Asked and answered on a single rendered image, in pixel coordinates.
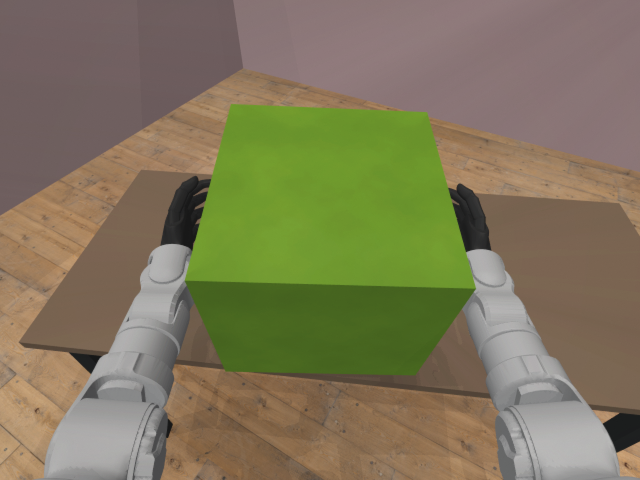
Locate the right robot upper arm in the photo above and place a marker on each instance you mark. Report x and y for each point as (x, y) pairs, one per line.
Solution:
(553, 441)

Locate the robot right forearm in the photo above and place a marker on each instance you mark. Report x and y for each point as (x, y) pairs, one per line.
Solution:
(518, 367)

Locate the left robot upper arm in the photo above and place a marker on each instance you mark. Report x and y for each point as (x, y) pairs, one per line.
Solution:
(104, 439)

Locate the table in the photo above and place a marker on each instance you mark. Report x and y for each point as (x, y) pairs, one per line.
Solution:
(575, 266)

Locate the robot left hand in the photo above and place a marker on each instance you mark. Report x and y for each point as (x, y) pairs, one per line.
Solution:
(180, 227)

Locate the carton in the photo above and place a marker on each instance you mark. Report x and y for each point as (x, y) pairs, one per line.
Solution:
(328, 243)

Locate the robot left forearm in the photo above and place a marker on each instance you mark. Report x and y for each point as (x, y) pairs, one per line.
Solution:
(140, 362)

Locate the robot right hand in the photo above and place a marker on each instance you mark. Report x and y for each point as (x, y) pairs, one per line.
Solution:
(471, 219)

